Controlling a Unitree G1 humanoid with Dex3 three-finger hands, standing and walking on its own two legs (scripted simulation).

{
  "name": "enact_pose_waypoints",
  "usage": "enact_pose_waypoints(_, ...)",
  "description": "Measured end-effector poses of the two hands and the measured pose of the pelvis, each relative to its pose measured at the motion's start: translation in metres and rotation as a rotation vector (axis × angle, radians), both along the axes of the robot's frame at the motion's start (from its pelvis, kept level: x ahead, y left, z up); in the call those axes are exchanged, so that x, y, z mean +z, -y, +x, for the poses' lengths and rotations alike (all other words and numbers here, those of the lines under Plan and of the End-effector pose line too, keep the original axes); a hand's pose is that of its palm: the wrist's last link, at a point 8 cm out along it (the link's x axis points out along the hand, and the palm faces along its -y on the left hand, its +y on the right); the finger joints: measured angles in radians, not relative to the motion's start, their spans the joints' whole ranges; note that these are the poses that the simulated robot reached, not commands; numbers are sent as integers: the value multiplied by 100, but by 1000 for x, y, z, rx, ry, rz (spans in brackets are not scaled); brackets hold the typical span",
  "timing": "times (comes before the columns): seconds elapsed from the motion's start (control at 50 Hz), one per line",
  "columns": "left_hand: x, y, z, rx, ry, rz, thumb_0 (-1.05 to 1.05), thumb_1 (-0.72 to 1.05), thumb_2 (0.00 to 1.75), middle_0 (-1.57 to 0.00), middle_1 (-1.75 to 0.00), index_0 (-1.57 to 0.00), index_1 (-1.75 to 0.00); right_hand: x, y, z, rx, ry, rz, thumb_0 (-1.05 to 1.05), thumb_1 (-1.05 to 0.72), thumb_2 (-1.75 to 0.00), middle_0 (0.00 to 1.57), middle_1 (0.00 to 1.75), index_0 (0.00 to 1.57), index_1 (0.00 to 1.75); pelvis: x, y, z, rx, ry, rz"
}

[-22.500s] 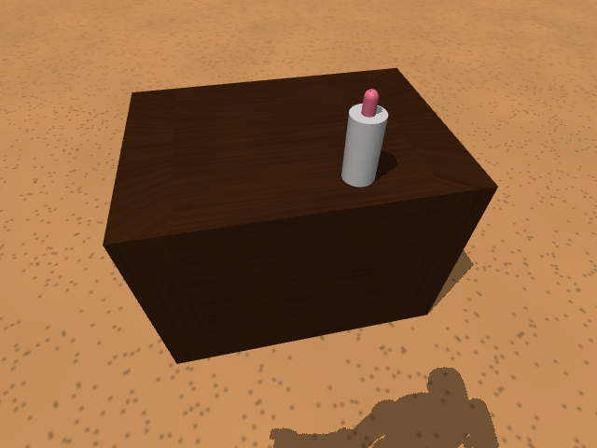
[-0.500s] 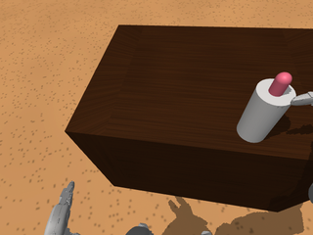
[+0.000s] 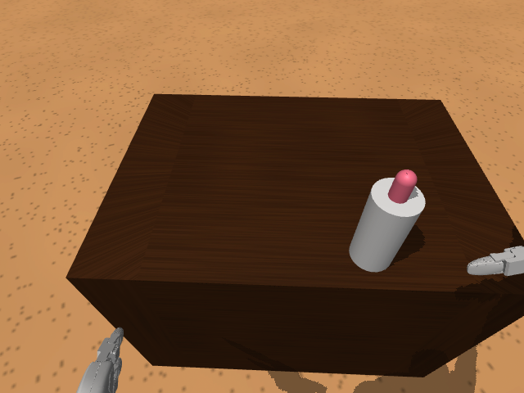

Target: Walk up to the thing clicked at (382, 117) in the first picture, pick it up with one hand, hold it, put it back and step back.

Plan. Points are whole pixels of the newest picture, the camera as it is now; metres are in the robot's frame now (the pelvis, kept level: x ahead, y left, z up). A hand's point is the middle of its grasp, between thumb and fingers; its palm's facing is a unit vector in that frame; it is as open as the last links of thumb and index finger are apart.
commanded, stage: sink last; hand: right
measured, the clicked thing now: (386, 219) +0.42 -0.20 +0.02
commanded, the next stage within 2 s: home in 0.78 s
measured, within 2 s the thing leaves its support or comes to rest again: neither
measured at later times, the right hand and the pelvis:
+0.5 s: hand out of the picture +0.14 -0.21 +0.06, palm faces +0.29 +0.90 -0.33, open 17.5 cm; pelvis -0.02 +0.02 -0.01, yaw -2 degrees
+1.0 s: hand out of the picture +0.13 -0.27 +0.07, palm faces +0.45 +0.80 -0.40, open 17.4 cm; pelvis -0.04 +0.02 -0.01, yaw -2 degrees
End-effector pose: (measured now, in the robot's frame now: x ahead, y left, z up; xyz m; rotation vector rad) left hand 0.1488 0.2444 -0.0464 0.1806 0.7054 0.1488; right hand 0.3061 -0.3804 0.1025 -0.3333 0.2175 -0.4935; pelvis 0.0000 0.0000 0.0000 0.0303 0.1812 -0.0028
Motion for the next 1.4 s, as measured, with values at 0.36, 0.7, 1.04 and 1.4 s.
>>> enact_pose_waypoints(0.36, -1, -32, -7, 60, 39, 49, -1, -51, 6, -6, -5, -5, -5, -21, -103, -162, 111, -33, 38, -2, 54, -5, 7, 6, 7, 6, -2, -17, -11, -20, 92, -28)
enact_pose_waypoints(0.7, -13, -54, -45, 77, 78, 82, -1, -50, 5, -6, -6, -6, -6, -29, -115, -218, 74, -44, 0, -1, 57, -5, 6, 6, 6, 7, -15, -31, -43, -26, 103, -48)
enact_pose_waypoints(1.04, 6, -43, -41, 81, 172, 86, -1, -34, 21, -9, -11, -9, -11, -17, -73, -218, -6, 45, -64, -1, 53, -6, 6, 6, 6, 6, -15, -21, -43, -20, 117, -38)
enact_pose_waypoints(1.4, -13, 0, -34, 3, 100, 37, 0, 61, 73, -18, -25, -18, -25, -142, -155, -209, 172, -343, 264, -1, 54, -6, 6, 5, 6, 6, -21, -13, -40, -14, 62, -29)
